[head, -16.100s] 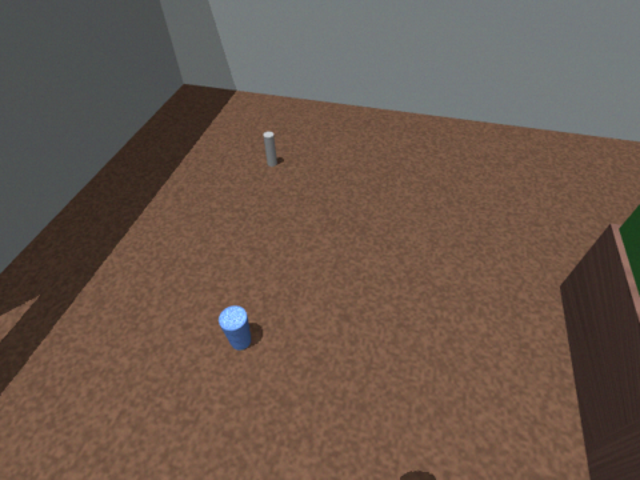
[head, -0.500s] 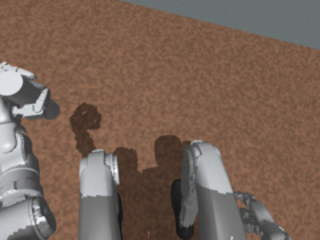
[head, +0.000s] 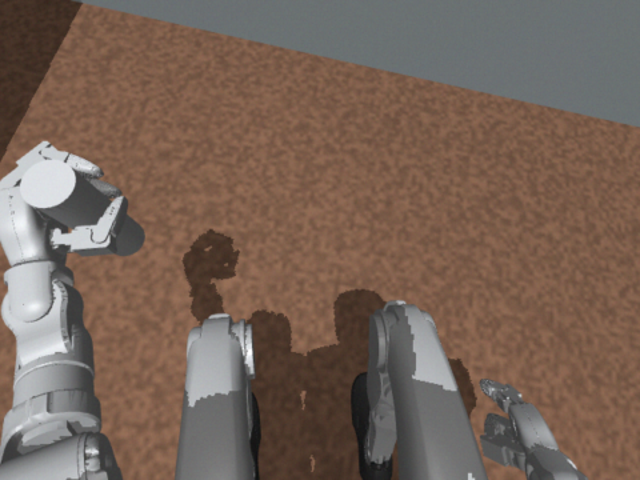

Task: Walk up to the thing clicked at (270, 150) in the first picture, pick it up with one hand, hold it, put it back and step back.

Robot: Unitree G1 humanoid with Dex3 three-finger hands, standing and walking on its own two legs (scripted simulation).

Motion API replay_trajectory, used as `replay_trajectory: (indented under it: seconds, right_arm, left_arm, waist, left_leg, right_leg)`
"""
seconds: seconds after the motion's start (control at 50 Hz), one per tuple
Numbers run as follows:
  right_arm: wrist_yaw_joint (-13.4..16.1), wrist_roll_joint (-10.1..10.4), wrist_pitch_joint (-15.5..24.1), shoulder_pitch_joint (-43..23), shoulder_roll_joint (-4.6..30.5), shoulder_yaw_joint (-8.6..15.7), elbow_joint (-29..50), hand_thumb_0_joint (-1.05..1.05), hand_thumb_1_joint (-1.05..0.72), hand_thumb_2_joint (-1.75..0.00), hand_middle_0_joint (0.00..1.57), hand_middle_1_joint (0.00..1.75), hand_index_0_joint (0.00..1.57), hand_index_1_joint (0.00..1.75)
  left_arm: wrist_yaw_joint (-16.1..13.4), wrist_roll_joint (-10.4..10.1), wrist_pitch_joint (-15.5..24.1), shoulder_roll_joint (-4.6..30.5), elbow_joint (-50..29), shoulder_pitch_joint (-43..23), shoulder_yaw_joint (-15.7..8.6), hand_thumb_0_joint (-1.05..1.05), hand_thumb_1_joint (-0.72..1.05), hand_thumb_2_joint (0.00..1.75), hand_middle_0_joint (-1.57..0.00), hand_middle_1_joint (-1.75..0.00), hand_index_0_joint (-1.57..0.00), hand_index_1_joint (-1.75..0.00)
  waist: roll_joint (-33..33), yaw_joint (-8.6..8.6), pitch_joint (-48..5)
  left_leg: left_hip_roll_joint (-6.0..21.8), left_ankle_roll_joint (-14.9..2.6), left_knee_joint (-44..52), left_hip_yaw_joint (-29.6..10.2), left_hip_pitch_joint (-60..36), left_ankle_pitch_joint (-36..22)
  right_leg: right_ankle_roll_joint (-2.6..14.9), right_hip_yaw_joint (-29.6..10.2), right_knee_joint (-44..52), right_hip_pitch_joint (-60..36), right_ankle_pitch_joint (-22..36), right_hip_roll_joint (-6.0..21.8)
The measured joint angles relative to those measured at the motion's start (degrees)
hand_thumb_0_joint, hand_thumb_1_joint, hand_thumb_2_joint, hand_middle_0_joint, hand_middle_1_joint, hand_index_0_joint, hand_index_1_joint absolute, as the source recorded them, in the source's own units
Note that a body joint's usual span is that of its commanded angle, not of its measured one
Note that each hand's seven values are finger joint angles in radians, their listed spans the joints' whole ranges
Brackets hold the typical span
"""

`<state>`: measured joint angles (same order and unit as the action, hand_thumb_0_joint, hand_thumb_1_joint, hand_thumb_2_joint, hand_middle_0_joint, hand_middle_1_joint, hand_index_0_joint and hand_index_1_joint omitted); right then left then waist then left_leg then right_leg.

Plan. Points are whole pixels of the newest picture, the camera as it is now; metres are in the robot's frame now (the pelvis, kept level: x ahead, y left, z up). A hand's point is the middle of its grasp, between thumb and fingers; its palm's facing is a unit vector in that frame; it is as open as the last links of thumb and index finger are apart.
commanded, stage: lift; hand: left
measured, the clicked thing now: (94, 215) +0.42 +0.26 -0.03
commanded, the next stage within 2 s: hold in 1.76 s
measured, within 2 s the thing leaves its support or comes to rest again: neither
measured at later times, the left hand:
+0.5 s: hand (8, 123) +0.40 +0.22 +0.18, palm faces +0.25 -0.97 -0.03, open 7.1 cm
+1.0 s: hand out of the picture +0.40 +0.21 +0.28, palm faces +0.24 -0.97 -0.02, open 7.1 cm
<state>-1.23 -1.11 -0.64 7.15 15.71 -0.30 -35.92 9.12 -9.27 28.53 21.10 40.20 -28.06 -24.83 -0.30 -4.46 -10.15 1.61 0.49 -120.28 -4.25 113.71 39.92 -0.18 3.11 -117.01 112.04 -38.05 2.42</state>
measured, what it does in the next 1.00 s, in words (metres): rises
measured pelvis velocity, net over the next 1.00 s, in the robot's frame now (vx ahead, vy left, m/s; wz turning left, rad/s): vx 0.06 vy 0.00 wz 0.04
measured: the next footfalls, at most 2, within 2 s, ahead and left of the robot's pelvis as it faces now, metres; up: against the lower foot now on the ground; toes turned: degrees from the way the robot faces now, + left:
none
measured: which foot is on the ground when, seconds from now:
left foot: down 0.00-1.00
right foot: down 0.00-1.00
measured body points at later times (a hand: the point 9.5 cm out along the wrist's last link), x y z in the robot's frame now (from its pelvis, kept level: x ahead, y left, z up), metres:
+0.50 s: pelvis +0.03 +0.00 +0.15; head +0.17 +0.03 +0.58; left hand +0.38 +0.27 +0.18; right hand +0.20 -0.24 +0.04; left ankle +0.08 +0.12 -0.40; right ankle +0.09 -0.13 -0.40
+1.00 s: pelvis +0.06 +0.00 +0.24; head +0.15 +0.03 +0.68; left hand +0.38 +0.26 +0.28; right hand +0.21 -0.23 +0.13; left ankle +0.08 +0.12 -0.40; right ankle +0.09 -0.13 -0.40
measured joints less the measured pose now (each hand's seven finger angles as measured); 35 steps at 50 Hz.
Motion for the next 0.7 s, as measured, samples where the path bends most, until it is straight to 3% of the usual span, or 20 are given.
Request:
replay_trajectory:
  seconds: [0.26, 0.42, 0.7]
  right_arm:
    - [1.8, 2.3, 0.6, -0.1, -1.0, 1.1, 1.6, 0.01, -0.90, -0.89, 0.20, 0.30, 0.20, 0.30]
    - [3.0, 3.1, 1.3, 0.6, -1.9, 1.2, 1.8, 0.01, -0.89, -0.89, 0.20, 0.30, 0.20, 0.30]
    - [3.4, 2.6, 3.1, 3.1, -2.4, 1.0, 1.4, 0.01, -0.89, -0.89, 0.20, 0.30, 0.20, 0.30]
  left_arm:
    - [-4.5, -1.2, -7.1, -4.4, -15.1, 8.6, 4.9, -0.04, -0.14, 1.22, -0.88, -1.18, -0.93, -1.22]
    - [-8.0, -1.3, -11.1, -6.2, -22.5, 14.5, 9.2, -0.04, -0.14, 1.22, -0.88, -1.17, -0.93, -1.21]
    - [-9.8, -0.1, -11.0, -7.6, -20.2, 17.7, 12.1, -0.04, -0.14, 1.22, -0.88, -1.17, -0.93, -1.21]
  waist:
    - [-0.7, 1.74, -0.4]
    - [-1.0, 2.58, -0.2]
    - [-0.4, 2.41, 1.0]
  left_leg:
    - [0.5, -0.05, 12.3, 0.8, -13.3, -0.8]
    - [0.8, -0.04, 22.2, 1.2, -25.1, -2.0]
    - [1.0, 0.06, 38.3, 1.7, -44.5, -5.2]
  right_leg:
    - [-0.11, 0.0, 12.1, -13.0, 0.9, -0.4]
    - [-0.24, 0.2, 22.1, -24.9, 2.1, -0.6]
    - [-0.30, 0.4, 38.4, -44.4, 5.3, -1.0]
